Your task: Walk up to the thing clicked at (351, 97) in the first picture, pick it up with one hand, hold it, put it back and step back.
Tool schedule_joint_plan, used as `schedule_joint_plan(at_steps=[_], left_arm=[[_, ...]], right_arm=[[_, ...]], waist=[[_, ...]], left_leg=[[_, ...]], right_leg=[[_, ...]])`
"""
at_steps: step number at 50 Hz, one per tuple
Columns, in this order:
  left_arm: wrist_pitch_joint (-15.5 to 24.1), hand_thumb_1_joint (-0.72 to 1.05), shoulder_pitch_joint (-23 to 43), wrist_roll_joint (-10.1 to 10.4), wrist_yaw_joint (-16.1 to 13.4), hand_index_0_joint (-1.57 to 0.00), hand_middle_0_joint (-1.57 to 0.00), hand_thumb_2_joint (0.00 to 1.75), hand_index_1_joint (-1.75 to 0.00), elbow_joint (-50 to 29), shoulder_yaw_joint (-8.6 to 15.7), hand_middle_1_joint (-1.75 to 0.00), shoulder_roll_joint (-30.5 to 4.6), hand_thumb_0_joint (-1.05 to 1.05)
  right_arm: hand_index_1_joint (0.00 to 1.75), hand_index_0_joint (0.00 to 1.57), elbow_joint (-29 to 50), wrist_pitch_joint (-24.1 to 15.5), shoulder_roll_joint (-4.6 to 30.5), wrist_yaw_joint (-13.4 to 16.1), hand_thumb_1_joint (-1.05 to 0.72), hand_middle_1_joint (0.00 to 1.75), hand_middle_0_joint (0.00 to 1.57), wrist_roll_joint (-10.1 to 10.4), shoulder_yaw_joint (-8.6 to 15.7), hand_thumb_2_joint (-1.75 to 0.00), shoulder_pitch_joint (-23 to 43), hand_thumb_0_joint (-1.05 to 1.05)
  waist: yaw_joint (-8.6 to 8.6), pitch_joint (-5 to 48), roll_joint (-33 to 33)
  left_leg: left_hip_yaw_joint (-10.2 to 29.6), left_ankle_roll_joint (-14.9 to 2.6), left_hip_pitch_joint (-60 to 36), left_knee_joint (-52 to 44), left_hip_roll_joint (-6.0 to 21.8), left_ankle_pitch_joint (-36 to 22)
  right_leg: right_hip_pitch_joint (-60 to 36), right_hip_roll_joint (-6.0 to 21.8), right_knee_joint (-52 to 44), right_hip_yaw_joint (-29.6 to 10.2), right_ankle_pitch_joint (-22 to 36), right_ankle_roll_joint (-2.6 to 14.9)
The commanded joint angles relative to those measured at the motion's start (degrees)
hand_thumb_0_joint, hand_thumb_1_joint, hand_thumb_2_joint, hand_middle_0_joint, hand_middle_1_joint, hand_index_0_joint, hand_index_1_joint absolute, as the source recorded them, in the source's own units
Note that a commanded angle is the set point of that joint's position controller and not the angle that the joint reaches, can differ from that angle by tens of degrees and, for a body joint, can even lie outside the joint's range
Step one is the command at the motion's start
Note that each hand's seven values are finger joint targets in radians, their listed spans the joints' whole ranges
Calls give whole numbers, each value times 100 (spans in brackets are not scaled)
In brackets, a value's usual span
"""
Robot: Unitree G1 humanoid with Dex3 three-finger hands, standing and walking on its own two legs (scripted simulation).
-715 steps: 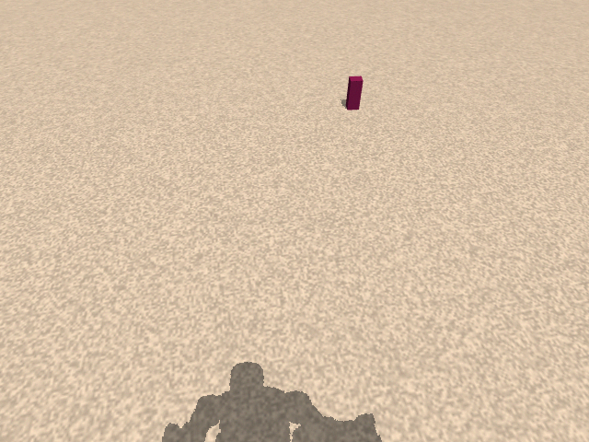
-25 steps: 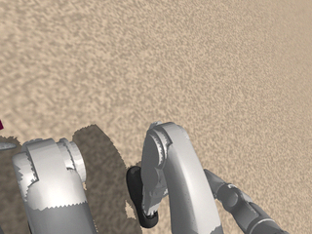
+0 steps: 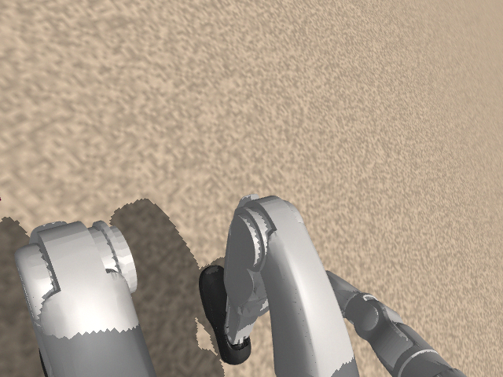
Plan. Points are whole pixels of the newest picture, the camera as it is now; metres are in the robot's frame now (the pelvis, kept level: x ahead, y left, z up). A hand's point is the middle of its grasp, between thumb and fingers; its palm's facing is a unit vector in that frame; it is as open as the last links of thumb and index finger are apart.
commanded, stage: close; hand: left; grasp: from the side
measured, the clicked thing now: out of the picture +0.41 +0.31 -0.18
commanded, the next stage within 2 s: settle in 0.58 s
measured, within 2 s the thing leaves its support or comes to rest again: leaves its support in 0.92 s
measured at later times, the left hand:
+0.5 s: hand out of the picture +0.39 +0.31 -0.16, palm faces +0.43 -0.90 +0.02, open 10.0 cm
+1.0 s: hand out of the picture +0.38 +0.32 -0.14, palm faces +0.43 -0.90 +0.01, open 9.8 cm
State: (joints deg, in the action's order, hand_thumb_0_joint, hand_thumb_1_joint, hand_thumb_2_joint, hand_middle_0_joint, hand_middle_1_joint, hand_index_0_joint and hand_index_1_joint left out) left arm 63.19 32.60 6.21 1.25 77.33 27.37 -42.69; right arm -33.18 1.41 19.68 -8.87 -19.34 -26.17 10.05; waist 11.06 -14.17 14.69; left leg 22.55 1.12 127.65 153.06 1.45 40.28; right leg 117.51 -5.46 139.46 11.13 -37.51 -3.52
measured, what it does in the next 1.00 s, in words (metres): stands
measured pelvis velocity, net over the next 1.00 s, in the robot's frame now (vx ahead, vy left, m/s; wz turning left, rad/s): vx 0.00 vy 0.00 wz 0.01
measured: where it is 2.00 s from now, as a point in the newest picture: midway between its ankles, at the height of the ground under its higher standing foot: (166, 362)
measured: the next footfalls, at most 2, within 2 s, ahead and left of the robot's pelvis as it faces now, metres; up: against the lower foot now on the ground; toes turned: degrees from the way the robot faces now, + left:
none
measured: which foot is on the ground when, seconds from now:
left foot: down 0.00-1.00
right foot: down 0.00-1.00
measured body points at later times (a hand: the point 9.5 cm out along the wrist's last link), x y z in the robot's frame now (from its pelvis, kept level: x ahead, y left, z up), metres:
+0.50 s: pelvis +0.00 +0.00 +0.00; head +0.20 +0.20 +0.35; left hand +0.37 +0.36 -0.16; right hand +0.20 -0.23 -0.03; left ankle +0.08 +0.13 -0.25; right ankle +0.14 -0.14 -0.24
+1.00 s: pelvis +0.00 +0.00 +0.00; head +0.20 +0.19 +0.36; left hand +0.35 +0.36 -0.14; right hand +0.20 -0.23 -0.04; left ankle +0.08 +0.13 -0.25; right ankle +0.14 -0.14 -0.24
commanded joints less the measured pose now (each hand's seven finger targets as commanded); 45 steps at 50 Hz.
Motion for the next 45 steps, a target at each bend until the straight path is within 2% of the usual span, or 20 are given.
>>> schedule_joint_plan(at_steps=[1,2,5,6,10,13,14,19,22,23,24,29,32,33,34,36,38,42,44,45], left_arm=[[373,36,1245,-21,-17,-67,-68,65,-61,-711,-55,-61,-688,0],[380,37,1338,-41,-27,-68,-68,67,-63,-687,-86,-63,-682,0],[367,35,1362,-82,-40,-72,-73,71,-68,-774,-163,-68,-672,0],[362,37,1286,-60,-46,-73,-74,73,-69,-760,-146,-69,-592,0],[336,33,1250,-69,-88,-78,-79,76,-74,-749,-68,-74,-723,0],[372,34,1296,-57,-81,-81,-82,79,-78,-824,-42,-78,-744,0],[360,34,1275,-50,-77,-84,-84,80,-80,-906,13,-80,-778,0],[367,35,1273,-31,-86,-89,-90,87,-87,-893,136,-87,-855,0],[362,35,1110,-12,-65,-95,-95,91,-93,-880,166,-92,-800,0],[363,35,1021,7,-71,-97,-98,93,-95,-877,265,-95,-863,0],[361,38,1040,13,-55,-97,-97,93,-95,-878,190,-95,-770,0],[314,34,930,77,-8,-106,-106,101,-105,-1048,342,-105,-882,0],[294,36,739,89,12,-111,-112,107,-112,-966,289,-112,-750,0],[300,38,783,90,14,-112,-112,108,-113,-1204,354,-113,-850,0],[280,35,754,96,34,-114,-113,108,-115,-1054,324,-114,-749,0],[267,35,794,97,52,-118,-119,117,-126,-1316,415,-125,-946,0],[210,36,807,93,67,-121,-122,120,-130,-1387,312,-128,-838,0],[133,38,865,89,26,-123,-123,122,-132,-1884,412,-130,-904,0],[85,37,899,45,53,-125,-126,124,-135,-2076,295,-133,-776,0],[31,38,807,45,70,-127,-127,124,-135,-2182,324,-134,-758,0]], right_arm=[[30,20,168,14,2000,103,-88,30,20,-50,696,-89,-102,0],[30,20,163,18,2030,101,-87,30,20,-48,705,-89,-93,0],[30,20,152,22,2017,102,-87,30,20,-65,713,-89,-114,0],[30,20,159,22,2010,103,-87,30,20,-66,707,-89,-97,0],[30,20,145,30,1986,103,-88,30,20,-53,694,-89,-121,0],[30,20,172,46,2015,108,-88,30,20,-62,697,-89,-94,0],[30,20,159,46,2002,115,-88,30,20,-51,715,-89,-113,0],[30,20,176,78,2036,105,-88,30,20,-48,709,-90,-130,0],[30,20,200,80,2034,103,-88,30,20,-43,722,-89,-110,0],[30,20,193,85,2041,108,-89,30,20,-46,718,-90,-135,0],[30,20,188,90,2030,104,-88,30,20,-45,737,-89,-116,0],[30,20,177,85,2004,122,-89,30,20,-32,740,-90,-167,0],[30,20,220,88,1980,110,-89,30,20,-14,736,-90,-134,0],[30,20,205,82,2030,115,-89,30,20,-7,801,-90,-144,0],[30,20,214,92,2012,110,-89,30,20,3,775,-90,-138,0],[30,20,185,83,2037,122,-91,30,20,0,808,-90,-186,0],[30,20,183,81,2008,130,-91,30,20,18,833,-90,-182,0],[30,20,163,81,1991,131,-91,30,20,38,942,-90,-298,0],[30,20,166,95,1961,111,-91,30,20,65,989,-90,-289,0],[30,20,181,100,1965,115,-91,30,20,72,1048,-90,-303,0]], waist=[[634,3026,-2855],[688,2887,-2907],[669,2942,-2973],[660,2960,-2895],[595,2960,-2947],[639,2934,-2959],[567,2985,-3016],[621,2905,-3076],[560,2970,-3097],[523,3028,-3095],[554,3006,-3074],[478,3143,-3072],[462,3043,-3042],[413,3114,-3095],[459,3089,-3033],[417,3216,-3214],[430,3201,-3178],[363,3469,-3360],[366,3428,-3418],[322,3523,-3460]], left_leg=[[-637,80,-2238,-1979,314,-382],[-609,97,-2213,-2040,317,-353],[-612,93,-2288,-2041,319,-329],[-617,93,-2268,-2019,316,-369],[-624,87,-2267,-2031,326,-437],[-611,91,-2268,-2048,323,-385],[-619,93,-2312,-2064,325,-413],[-559,119,-2329,-2145,347,-365],[-557,130,-2395,-2136,348,-470],[-561,131,-2392,-2123,343,-527],[-598,125,-2374,-2101,333,-548],[-690,94,-2319,-2034,326,-630],[-649,96,-2284,-2107,327,-411],[-661,102,-2315,-2110,334,-481],[-639,117,-2316,-2123,333,-492],[-671,118,-2413,-2103,339,-584],[-723,92,-2310,-2050,327,-557],[-754,114,-2556,-2114,325,-745],[-742,132,-2565,-2200,330,-646],[-759,133,-2623,-2214,329,-661]], right_leg=[[-1128,-135,-966,835,887,387],[-1055,-113,-946,861,853,384],[-1046,-129,-979,851,843,388],[-1089,-122,-982,848,888,383],[-1127,-128,-977,825,928,386],[-1110,-118,-981,853,889,379],[-1092,-116,-977,822,914,393],[-1069,-98,-941,858,856,385],[-1057,-94,-897,854,944,394],[-1105,-101,-890,852,977,397],[-1136,-94,-922,840,995,388],[-1278,-124,-963,805,1048,402],[-1179,-117,-968,849,859,402],[-1177,-104,-936,827,929,413],[-1165,-101,-939,857,925,398],[-1176,-106,-904,817,998,421],[-1197,-109,-932,785,1003,420],[-1231,-83,-933,745,1127,428],[-1135,-50,-915,736,1049,430],[-1120,-47,-923,716,1074,431]])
